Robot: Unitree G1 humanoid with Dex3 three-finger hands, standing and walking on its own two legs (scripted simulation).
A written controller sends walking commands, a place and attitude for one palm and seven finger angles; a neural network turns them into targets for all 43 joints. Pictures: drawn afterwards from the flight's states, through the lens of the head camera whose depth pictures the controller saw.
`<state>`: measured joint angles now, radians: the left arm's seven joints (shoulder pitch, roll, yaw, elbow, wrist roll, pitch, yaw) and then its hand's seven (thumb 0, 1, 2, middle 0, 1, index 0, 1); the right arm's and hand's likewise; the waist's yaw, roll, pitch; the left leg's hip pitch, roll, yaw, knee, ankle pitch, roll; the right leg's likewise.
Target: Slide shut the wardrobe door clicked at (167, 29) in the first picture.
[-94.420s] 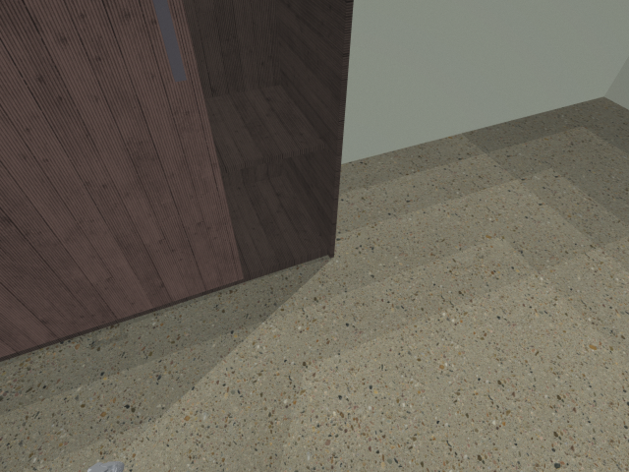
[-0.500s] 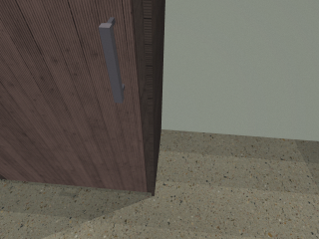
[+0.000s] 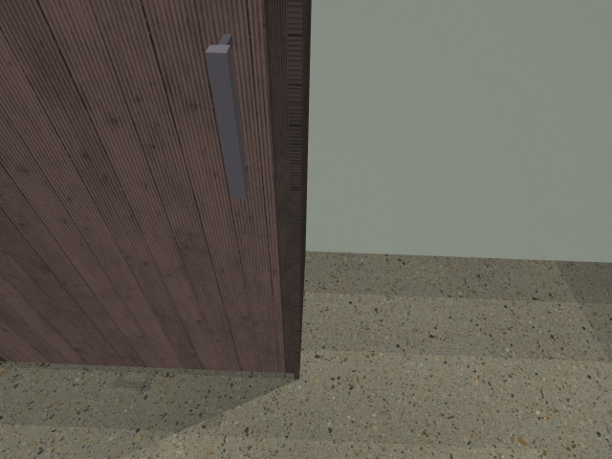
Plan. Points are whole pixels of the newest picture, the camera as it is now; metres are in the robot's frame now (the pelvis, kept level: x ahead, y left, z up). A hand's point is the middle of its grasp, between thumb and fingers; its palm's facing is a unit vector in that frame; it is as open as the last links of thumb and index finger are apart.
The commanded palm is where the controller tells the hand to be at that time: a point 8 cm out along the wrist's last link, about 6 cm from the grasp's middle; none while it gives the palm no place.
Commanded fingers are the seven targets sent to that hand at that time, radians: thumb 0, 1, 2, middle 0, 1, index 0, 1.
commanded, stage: look again from close up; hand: left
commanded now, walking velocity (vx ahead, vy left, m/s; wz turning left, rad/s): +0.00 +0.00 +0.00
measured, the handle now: (233, 123) +0.49 +0.13 +0.21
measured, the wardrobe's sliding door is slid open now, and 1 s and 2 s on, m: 0.02 0.02 0.02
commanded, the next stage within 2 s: raise the hand with hooked fingers in 0.44 s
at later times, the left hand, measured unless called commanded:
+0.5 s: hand out of the picture -0.02 +0.17 -0.17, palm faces +0.01 -0.98 -0.18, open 7.4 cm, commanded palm none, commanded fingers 0.00 0.90 0.90 -0.20 -0.30 -0.20 -0.30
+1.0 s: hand (161, 450) +0.14 +0.18 -0.01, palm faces +0.12 -0.99 -0.02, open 8.8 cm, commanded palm +0.13 +0.24 +0.02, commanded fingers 0.00 0.34 0.66 -0.24 -0.66 -0.24 -0.66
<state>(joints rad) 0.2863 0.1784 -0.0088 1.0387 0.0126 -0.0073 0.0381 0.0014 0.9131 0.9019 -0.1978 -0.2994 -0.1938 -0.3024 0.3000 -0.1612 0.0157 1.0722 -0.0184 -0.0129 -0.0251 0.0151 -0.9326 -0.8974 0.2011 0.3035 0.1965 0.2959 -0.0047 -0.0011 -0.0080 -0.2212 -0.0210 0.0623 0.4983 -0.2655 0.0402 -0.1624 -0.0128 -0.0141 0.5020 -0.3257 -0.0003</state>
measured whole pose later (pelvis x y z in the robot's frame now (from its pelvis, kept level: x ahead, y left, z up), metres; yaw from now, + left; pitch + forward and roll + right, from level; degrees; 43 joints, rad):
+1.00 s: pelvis -0.03 -0.03 -0.05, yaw +2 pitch +6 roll +0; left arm 0.52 0.22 0.20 0.00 -0.28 -0.33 -0.27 0.01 0.57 0.76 -0.23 -0.52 -0.23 -0.52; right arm 0.18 -0.26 -0.05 0.47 0.03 -0.19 -0.06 0.01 -0.91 -0.90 0.20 0.30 0.20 0.30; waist 0.02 -0.02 -0.12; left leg -0.62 0.02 0.00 0.91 -0.41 -0.01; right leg -0.54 0.02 -0.08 0.91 -0.49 -0.05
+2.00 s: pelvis -0.02 -0.01 +0.00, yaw +4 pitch -3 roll -1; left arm -0.07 0.49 0.45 -0.03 -0.36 0.20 -0.44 -0.01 -0.48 0.31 -0.30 -1.19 -0.30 -1.19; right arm 0.19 -0.24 0.11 0.61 0.08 -0.24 -0.10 0.02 -0.90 -0.90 0.21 0.30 0.20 0.30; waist 0.06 0.05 -0.04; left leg -0.24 -0.02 -0.01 0.53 -0.24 0.03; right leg -0.13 0.00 -0.08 0.48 -0.30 -0.01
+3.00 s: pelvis -0.01 -0.03 +0.00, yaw +4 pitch -2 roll +0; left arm -0.26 0.51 0.44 0.13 -0.33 0.28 -0.45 -0.01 -0.50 0.30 -0.30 -1.20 -0.30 -1.20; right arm 0.19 -0.28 0.09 0.62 0.11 -0.21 -0.11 0.02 -0.91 -0.90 0.20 0.30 0.20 0.30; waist 0.05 0.07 -0.04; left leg -0.24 0.00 -0.02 0.53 -0.25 0.01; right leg -0.14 0.01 -0.09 0.50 -0.32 -0.03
